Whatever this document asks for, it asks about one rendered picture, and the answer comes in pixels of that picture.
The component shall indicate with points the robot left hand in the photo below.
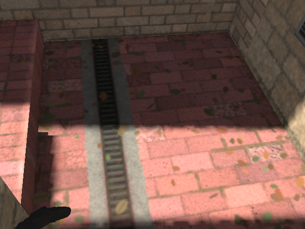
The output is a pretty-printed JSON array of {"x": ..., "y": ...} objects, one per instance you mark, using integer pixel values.
[{"x": 43, "y": 216}]

